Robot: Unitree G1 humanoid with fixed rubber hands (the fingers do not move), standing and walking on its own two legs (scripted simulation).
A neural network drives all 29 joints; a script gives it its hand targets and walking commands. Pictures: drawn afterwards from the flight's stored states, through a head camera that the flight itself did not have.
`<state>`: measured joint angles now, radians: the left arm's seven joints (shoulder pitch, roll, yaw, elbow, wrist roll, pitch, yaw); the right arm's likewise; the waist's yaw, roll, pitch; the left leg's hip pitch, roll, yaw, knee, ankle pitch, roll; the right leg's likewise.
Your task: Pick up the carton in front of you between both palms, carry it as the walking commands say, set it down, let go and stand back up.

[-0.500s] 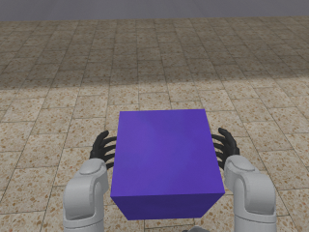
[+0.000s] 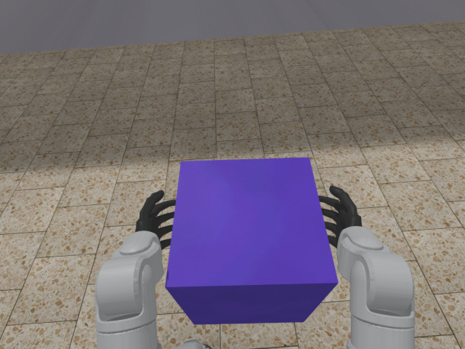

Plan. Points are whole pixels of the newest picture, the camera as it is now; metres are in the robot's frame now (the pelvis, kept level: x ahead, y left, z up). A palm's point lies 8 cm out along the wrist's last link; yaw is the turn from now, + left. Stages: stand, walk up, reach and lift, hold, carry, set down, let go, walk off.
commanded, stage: carry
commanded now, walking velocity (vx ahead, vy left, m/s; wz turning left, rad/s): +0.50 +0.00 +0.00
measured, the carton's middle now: (246, 247) +0.29 +0.00 +0.01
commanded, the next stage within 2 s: none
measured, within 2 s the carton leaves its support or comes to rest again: neither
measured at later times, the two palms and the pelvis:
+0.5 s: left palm (168, 114) +0.60 +0.17 +0.08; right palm (297, 107) +0.60 -0.13 +0.08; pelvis +0.34 +0.02 +0.00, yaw -2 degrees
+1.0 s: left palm (181, 70) +0.80 +0.16 +0.08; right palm (289, 63) +0.80 -0.14 +0.08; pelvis +0.53 +0.01 -0.01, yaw +0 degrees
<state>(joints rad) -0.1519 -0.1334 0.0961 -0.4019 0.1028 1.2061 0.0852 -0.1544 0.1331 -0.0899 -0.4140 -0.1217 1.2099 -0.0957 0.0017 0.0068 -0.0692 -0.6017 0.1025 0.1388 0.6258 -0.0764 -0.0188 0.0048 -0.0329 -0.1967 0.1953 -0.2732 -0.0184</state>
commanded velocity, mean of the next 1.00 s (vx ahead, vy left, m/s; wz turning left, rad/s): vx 0.16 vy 0.00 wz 0.00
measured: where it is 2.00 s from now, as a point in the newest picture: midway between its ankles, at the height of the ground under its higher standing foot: (242, 289)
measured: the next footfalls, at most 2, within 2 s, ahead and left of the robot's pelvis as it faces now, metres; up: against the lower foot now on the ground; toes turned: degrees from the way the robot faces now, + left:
left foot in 0.10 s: +0.27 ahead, +0.12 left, +0.00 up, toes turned +9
right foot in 0.56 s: +0.56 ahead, -0.09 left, +0.00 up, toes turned +13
